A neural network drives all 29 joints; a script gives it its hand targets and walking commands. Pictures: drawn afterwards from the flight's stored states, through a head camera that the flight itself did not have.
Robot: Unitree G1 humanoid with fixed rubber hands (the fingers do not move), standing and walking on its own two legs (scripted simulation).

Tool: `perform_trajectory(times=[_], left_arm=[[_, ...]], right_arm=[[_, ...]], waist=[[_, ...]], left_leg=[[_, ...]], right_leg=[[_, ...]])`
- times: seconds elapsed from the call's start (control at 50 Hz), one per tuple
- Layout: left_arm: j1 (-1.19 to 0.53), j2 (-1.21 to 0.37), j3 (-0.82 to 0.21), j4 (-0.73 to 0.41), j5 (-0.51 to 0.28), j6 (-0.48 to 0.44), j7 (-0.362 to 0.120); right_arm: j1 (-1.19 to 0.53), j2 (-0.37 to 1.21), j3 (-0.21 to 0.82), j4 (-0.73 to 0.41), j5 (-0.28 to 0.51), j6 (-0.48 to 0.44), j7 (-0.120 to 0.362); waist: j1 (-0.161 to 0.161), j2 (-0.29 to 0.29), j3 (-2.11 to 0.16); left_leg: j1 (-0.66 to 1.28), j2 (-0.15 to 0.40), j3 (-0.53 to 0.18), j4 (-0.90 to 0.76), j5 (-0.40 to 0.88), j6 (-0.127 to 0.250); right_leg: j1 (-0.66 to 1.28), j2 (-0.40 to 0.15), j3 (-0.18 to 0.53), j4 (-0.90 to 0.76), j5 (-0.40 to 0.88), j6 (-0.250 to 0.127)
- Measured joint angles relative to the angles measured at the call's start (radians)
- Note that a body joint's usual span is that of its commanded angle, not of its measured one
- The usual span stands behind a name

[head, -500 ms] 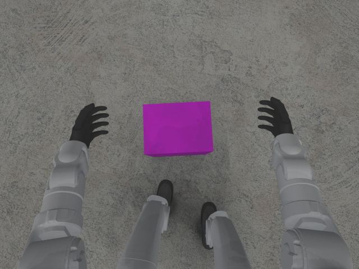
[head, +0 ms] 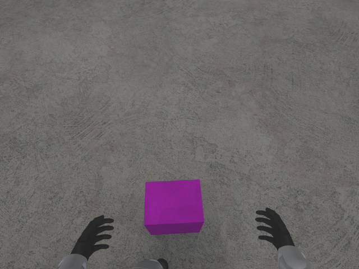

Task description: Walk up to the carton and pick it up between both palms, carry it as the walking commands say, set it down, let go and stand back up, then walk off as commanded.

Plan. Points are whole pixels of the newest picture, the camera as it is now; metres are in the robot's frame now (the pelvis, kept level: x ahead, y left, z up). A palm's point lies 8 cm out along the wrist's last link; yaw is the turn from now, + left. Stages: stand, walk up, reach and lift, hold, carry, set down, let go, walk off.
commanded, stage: let go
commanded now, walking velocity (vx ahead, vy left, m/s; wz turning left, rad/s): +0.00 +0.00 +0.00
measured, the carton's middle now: (174, 208) +0.38 +0.07 -0.63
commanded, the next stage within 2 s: stand in 0.50 s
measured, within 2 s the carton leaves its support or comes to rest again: neither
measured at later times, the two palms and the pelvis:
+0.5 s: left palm (90, 238) +0.17 +0.22 -0.07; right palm (306, 267) +0.15 -0.24 -0.07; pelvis +0.01 -0.01 +0.00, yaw -1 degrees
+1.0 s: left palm out of the picture +0.07 +0.25 -0.13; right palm out of the picture +0.06 -0.24 -0.13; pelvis +0.05 +0.00 -0.01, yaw +1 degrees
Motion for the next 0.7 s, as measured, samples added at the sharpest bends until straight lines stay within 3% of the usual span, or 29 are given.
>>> perform_trajectory(times=[0.26, 0.48, 0.6, 0.7], left_arm=[[-0.011, 0.009, 0.032, 0.015, 0.024, 0.059, -0.002], [-0.035, 0.013, 0.031, 0.016, 0.025, 0.153, 0.041], [0.018, 0.029, 0.027, 0.167, 0.088, -0.026, 0.077], [0.072, 0.046, 0.04, 0.286, 0.08, -0.091, 0.08]], right_arm=[[0.12, -0.032, 0.037, -0.091, 0.026, 0.065, 0.04], [0.119, -0.05, 0.055, -0.068, 0.073, 0.065, 0.017], [0.174, -0.063, 0.051, 0.102, 0.017, -0.041, -0.024], [0.226, -0.069, 0.039, 0.231, 0.026, -0.079, -0.02]], waist=[[-0.066, -0.027, 0.06], [-0.073, -0.035, 0.052], [-0.066, -0.05, -0.068], [-0.061, -0.05, -0.112]], left_leg=[[0.193, 0.011, 0.0, -0.054, -0.005, -0.01], [0.215, 0.011, 0.003, -0.019, -0.03, -0.011], [0.151, -0.004, 0.003, -0.001, -0.047, -0.017], [0.117, -0.011, 0.001, 0.013, -0.063, -0.005]], right_leg=[[0.196, 0.009, 0.004, -0.067, 0.006, -0.017], [0.223, 0.009, 0.006, -0.042, -0.012, -0.016], [0.157, -0.005, 0.003, -0.014, -0.04, -0.007], [0.127, -0.011, 0.0, -0.003, -0.056, -0.007]])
